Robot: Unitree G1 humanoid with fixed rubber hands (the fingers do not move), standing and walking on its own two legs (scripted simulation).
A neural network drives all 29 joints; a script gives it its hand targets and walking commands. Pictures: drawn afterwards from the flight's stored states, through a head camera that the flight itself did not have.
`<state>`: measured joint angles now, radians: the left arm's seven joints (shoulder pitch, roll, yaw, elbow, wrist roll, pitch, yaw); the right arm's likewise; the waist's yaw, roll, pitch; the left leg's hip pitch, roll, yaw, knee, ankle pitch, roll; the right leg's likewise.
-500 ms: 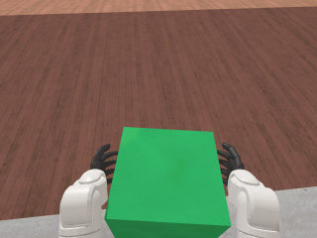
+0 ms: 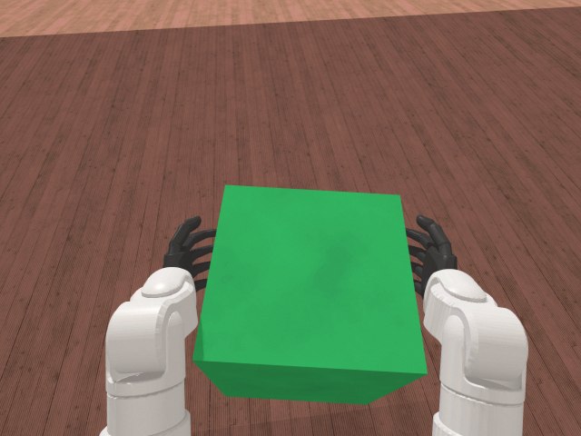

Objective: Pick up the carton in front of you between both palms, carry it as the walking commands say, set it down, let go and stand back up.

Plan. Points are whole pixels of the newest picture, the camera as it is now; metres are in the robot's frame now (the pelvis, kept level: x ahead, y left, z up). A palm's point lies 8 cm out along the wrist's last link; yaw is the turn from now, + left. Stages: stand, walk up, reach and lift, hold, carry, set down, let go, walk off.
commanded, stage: carry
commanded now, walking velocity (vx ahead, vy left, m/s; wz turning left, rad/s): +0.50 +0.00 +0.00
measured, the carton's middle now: (303, 306) +0.31 +0.00 +0.06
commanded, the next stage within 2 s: none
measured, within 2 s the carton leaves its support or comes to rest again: neither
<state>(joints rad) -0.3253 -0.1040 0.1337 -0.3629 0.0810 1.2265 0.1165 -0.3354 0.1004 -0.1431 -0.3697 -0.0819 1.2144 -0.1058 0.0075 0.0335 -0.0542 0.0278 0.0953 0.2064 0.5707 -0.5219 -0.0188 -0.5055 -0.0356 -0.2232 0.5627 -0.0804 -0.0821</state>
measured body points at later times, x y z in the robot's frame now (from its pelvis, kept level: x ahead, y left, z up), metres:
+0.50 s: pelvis +0.32 +0.01 +0.02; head +0.38 +0.01 +0.46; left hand +0.73 +0.15 +0.15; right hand +0.72 -0.16 +0.16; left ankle +0.41 +0.09 -0.69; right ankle +0.14 -0.09 -0.63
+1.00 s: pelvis +0.64 -0.04 +0.07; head +0.72 -0.04 +0.51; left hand +1.03 +0.14 +0.21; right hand +1.06 -0.16 +0.21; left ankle +0.58 +0.08 -0.55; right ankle +0.65 -0.11 -0.66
